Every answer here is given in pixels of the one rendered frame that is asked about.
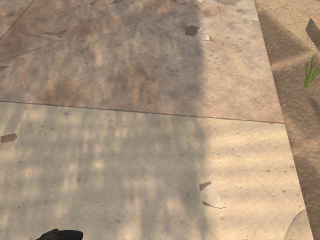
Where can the robot left hand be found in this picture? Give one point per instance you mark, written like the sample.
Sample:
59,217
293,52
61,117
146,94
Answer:
56,234

